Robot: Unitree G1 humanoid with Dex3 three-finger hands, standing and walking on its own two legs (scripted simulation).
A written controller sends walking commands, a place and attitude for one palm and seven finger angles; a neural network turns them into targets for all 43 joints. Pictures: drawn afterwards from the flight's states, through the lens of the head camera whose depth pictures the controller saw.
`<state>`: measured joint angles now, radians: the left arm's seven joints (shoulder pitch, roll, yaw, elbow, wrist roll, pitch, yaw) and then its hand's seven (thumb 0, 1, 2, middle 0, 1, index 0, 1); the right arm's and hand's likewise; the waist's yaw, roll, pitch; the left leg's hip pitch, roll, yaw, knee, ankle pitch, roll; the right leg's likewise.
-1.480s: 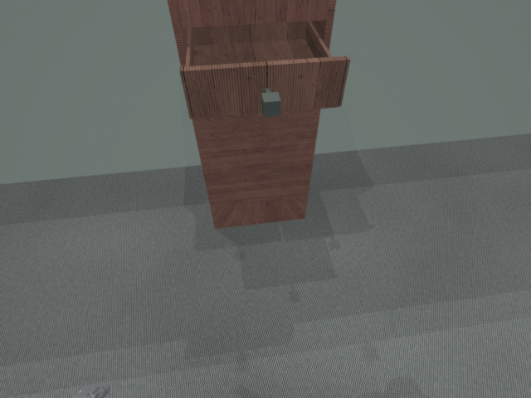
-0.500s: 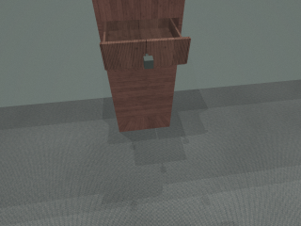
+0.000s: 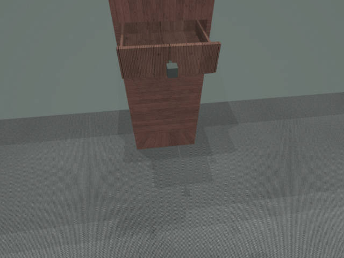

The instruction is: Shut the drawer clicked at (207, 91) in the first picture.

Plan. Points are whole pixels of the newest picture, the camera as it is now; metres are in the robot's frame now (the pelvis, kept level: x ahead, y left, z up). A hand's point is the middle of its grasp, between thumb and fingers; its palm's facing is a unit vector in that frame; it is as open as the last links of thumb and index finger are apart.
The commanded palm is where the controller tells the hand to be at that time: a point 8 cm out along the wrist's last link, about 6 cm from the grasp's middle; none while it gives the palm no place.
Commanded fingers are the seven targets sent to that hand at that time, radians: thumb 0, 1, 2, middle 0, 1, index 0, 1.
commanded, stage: walk to a spot facing it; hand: left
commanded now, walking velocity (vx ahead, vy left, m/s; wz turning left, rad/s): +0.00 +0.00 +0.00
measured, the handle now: (171, 67) +0.74 +0.05 +0.06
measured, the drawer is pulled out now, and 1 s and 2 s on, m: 0.23 0.23 0.23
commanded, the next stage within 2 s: none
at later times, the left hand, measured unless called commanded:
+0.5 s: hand out of the picture +0.06 +0.18 -0.18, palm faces -0.14 -0.95 -0.29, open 7.3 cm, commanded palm none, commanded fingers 0.00 0.90 0.90 -0.20 -0.30 -0.20 -0.30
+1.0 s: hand out of the picture +0.08 +0.17 -0.16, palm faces -0.32 -0.91 -0.27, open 7.3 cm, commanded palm none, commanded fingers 0.00 0.90 0.90 -0.20 -0.30 -0.20 -0.30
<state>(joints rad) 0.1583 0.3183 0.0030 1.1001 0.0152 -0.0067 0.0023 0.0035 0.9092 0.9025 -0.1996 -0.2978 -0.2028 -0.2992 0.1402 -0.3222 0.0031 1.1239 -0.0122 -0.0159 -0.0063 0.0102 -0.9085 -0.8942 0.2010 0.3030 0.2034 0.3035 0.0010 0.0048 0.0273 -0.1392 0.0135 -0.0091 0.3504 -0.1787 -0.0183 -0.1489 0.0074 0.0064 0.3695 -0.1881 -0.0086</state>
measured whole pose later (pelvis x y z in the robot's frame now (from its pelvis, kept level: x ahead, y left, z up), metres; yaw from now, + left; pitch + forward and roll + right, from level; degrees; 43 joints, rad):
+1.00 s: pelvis -0.04 -0.01 +0.00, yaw -26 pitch +2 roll +1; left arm 0.27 0.21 0.07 0.92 0.03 0.04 0.00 0.00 0.91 0.90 -0.20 -0.30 -0.20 -0.30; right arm 0.11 -0.25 -0.07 0.91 -0.01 0.05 -0.03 0.01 -0.91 -0.89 0.20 0.30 0.20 0.30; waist 0.06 0.00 0.04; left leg -0.37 0.00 -0.06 0.82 -0.40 -0.05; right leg -0.32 0.15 0.21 0.40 -0.09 -0.07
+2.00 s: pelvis +0.03 -0.13 -0.01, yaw -56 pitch -1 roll -2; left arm 0.41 0.15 0.04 1.08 0.03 -0.06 0.01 0.00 0.91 0.90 -0.20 -0.30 -0.20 -0.30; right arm 0.16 -0.19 -0.06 0.97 -0.03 -0.01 0.03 0.01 -0.91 -0.89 0.20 0.30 0.20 0.30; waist 0.03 0.01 0.03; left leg -0.58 0.12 0.09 0.83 -0.19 -0.04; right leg 0.05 0.05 0.00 0.30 -0.34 -0.02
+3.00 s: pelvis +0.18 -0.26 -0.01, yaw -46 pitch -1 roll +0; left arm 0.18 0.18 0.07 0.95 0.03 0.01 0.04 -0.02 0.92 0.90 -0.20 -0.30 -0.20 -0.30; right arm 0.20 -0.23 -0.11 0.98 -0.02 0.06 0.01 0.01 -0.92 -0.89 0.19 0.30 0.20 0.30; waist -0.02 0.00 0.07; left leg -0.46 0.09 0.09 0.91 -0.40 -0.06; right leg -0.18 -0.15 -0.29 0.56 -0.33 0.02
